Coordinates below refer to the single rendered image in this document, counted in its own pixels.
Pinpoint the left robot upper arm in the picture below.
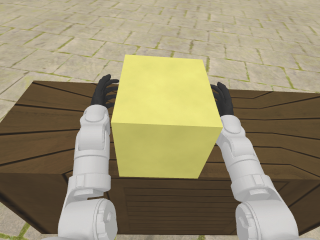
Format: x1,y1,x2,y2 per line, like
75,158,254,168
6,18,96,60
41,198,118,240

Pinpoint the right robot upper arm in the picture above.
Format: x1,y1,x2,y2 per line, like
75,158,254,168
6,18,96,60
235,199,317,240

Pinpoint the carton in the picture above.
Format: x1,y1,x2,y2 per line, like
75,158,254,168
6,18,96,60
111,54,223,179

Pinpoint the robot right forearm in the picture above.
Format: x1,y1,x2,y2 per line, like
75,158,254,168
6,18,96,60
216,115,299,236

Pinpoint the pedestal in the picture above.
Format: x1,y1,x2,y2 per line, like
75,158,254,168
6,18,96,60
0,80,320,236

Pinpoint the robot left forearm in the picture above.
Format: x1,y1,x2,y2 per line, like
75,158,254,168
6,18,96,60
58,104,111,236

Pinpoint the left robot hand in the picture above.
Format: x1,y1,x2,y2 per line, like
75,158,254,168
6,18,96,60
90,74,119,109

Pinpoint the right robot hand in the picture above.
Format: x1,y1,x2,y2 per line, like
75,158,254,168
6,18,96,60
210,82,234,117

